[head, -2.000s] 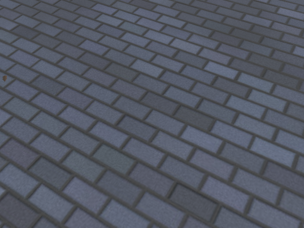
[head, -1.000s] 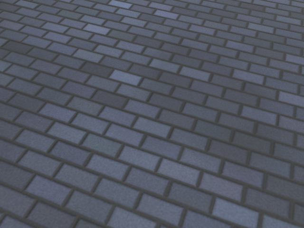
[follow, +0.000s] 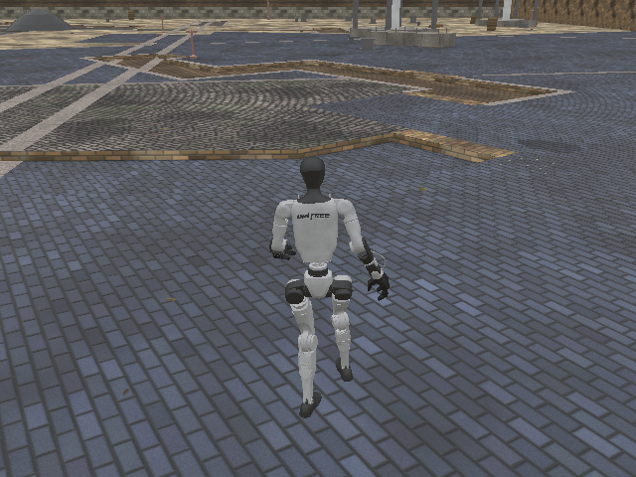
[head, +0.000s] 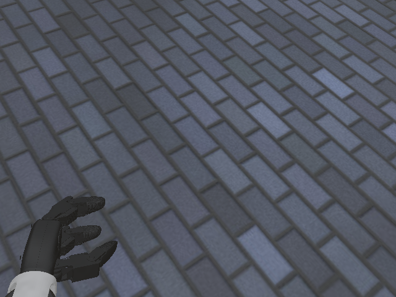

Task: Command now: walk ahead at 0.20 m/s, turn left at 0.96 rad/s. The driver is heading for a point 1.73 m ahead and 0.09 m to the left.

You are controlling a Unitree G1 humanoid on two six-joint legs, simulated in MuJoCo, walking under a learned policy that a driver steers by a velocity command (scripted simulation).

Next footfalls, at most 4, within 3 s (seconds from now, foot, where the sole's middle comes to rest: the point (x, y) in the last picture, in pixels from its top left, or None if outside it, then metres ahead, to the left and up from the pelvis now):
0.04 right None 0.25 -0.12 -0.76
0.40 left None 0.11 0.11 -0.76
0.80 right None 0.13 -0.15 -0.76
1.34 left None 0.15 0.07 -0.76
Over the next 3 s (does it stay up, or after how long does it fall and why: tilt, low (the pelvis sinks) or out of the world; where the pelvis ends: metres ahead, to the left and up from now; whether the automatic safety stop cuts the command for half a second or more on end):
stays up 0.43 -0.04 -0.02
